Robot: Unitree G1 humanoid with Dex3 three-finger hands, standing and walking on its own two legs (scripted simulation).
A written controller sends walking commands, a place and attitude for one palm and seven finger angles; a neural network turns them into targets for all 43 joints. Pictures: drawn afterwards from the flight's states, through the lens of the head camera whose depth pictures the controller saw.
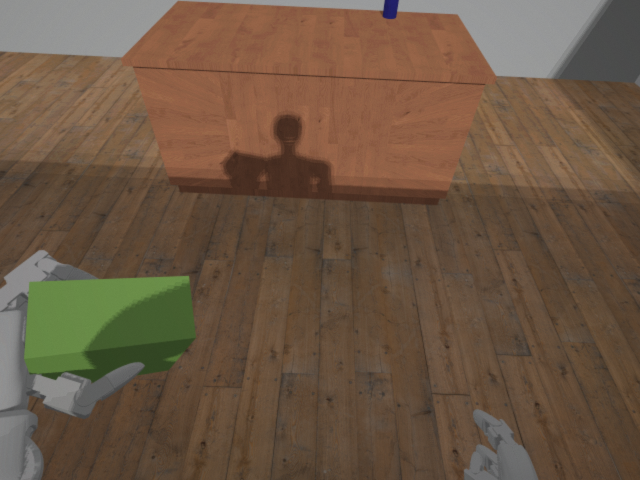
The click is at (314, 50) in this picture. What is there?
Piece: table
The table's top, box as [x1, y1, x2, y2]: [121, 1, 496, 83]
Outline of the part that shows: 121,58 123,65 476,83 494,83 496,78 457,14 397,11 396,17 394,19 386,19 382,16 382,11 177,1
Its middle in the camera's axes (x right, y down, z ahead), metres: -0.03 -0.83 +1.59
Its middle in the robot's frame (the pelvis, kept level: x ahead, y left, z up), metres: +1.74 +0.12 -0.11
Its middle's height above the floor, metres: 0.67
